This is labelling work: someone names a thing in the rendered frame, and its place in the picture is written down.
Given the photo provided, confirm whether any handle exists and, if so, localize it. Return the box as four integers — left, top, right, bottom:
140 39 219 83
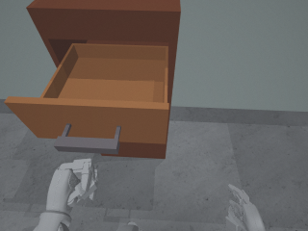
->
54 123 121 155

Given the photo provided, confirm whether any right robot hand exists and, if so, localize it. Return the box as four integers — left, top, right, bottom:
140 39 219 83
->
225 184 266 231

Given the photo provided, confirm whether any left robot hand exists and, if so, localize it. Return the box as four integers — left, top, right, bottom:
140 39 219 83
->
46 158 99 214

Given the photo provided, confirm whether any robot left forearm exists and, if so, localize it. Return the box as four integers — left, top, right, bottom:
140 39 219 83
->
33 211 72 231

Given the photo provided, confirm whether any cabinet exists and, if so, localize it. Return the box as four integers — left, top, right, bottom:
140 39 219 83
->
26 0 181 159

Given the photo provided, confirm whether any drawer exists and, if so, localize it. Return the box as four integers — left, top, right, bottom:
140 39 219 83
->
4 43 169 144

